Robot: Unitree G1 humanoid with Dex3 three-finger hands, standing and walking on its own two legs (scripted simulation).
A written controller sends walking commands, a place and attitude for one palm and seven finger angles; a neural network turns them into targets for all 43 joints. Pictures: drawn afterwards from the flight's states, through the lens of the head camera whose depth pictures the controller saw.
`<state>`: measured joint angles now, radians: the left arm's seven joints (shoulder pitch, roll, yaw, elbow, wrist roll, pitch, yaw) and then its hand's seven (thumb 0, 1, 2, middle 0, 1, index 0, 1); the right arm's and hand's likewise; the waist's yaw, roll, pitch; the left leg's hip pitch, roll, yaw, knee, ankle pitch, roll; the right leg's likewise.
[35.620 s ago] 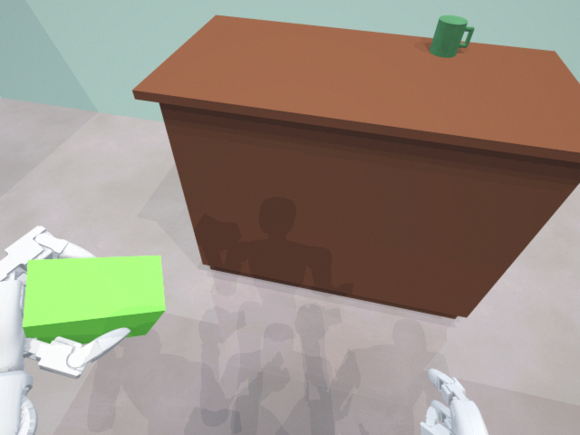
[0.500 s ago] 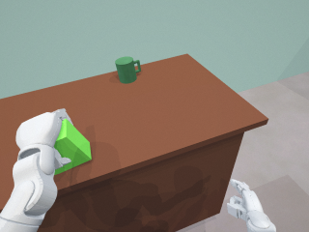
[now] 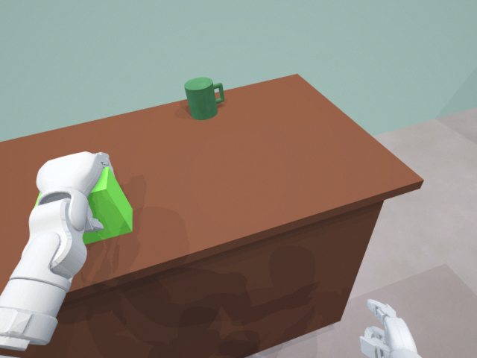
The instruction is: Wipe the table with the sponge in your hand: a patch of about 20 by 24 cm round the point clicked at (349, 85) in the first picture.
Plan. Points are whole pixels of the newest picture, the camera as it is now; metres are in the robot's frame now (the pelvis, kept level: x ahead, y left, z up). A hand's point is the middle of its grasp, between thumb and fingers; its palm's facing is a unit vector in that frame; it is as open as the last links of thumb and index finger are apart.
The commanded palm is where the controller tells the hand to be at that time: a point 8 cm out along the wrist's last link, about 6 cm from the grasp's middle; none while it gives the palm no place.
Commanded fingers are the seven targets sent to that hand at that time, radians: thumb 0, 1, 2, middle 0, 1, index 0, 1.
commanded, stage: wipe forward along the middle lane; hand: left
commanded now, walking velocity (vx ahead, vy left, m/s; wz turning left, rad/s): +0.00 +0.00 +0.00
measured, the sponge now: (94, 215) +0.31 +0.30 +0.11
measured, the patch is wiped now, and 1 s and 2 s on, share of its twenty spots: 1.00 1.00 1.00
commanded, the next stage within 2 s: slide back across to the first lane in 1.14 s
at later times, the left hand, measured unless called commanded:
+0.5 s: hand (93, 180) +0.36 +0.31 +0.15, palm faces -0.05 +0.01 -1.00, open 10.0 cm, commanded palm +0.34 +0.32 +0.17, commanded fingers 0.00 0.10 1.30 -1.20 -1.60 -1.20 -1.60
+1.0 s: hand (92, 163) +0.40 +0.34 +0.15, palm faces -0.10 +0.02 -0.99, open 10.0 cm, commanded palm +0.39 +0.34 +0.17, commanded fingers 0.00 0.10 1.30 -1.20 -1.60 -1.20 -1.60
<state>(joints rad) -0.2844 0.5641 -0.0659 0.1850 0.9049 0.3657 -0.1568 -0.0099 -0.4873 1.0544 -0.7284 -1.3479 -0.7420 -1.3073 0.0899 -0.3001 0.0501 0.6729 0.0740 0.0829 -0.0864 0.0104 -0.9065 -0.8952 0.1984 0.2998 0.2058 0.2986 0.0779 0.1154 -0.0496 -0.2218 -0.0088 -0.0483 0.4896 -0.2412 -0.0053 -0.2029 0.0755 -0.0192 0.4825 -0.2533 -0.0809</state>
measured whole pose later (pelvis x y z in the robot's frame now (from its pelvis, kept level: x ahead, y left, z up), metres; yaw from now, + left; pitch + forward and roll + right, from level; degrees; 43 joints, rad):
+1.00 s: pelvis +0.00 +0.01 +0.00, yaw +0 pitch +5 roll -1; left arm -0.71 0.64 -0.05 0.81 0.98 0.15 -0.11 0.01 -0.52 1.08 -0.75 -1.34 -0.76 -1.30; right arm 0.24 -0.32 0.01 0.69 0.09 0.15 -0.08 0.01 -0.91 -0.89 0.20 0.30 0.21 0.30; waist 0.00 0.09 -0.09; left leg -0.37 -0.01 -0.05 0.52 -0.24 0.01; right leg -0.33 0.07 -0.02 0.47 -0.23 -0.06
